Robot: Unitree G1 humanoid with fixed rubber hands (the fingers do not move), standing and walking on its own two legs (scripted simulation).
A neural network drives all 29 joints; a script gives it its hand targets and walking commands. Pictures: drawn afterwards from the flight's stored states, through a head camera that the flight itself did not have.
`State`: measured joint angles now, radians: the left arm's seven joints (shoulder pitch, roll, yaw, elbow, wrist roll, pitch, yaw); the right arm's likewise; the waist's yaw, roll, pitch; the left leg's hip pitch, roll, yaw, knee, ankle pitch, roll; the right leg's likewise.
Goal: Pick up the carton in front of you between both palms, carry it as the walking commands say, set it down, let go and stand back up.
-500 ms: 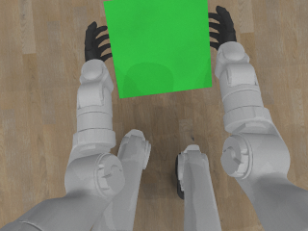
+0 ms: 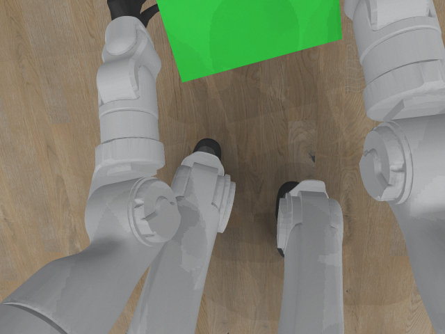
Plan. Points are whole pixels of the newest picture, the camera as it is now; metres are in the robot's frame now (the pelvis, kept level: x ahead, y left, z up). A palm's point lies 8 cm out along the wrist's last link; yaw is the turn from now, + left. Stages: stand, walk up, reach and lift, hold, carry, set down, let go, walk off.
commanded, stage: set down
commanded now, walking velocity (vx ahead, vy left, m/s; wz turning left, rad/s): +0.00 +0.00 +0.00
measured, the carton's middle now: out of the picture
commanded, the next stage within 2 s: none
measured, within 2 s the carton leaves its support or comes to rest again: rests again in 0.78 s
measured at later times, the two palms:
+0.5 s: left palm (137, 18) +0.48 +0.24 -0.20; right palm out of the picture +0.61 -0.03 -0.21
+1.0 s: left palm (139, 5) +0.50 +0.25 -0.22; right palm out of the picture +0.61 -0.04 -0.23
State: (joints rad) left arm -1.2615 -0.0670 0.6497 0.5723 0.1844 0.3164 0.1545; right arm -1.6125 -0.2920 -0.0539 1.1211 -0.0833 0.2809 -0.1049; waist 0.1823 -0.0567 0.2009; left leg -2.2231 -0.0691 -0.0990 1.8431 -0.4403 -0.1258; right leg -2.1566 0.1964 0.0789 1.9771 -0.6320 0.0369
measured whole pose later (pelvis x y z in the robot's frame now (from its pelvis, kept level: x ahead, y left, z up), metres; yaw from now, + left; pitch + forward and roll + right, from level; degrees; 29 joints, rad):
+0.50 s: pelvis +0.00 -0.01 -0.04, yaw +2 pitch +45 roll +7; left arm -1.36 0.00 0.71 0.76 0.16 0.26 0.10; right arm -1.74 -0.32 -0.01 1.25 -0.13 0.24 -0.06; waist 0.22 -0.03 0.29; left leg -2.26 -0.04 -0.05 1.96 -0.49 -0.14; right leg -2.23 0.19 0.09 2.13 -0.67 0.01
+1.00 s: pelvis +0.01 +0.00 -0.04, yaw +3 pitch +45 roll +8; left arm -1.42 0.06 0.79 0.85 0.22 0.23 0.02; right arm -1.72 -0.30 -0.10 1.20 -0.22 0.21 0.01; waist 0.19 -0.01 0.29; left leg -2.28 -0.03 -0.02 2.00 -0.52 -0.12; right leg -2.25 0.14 0.08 2.17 -0.70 -0.02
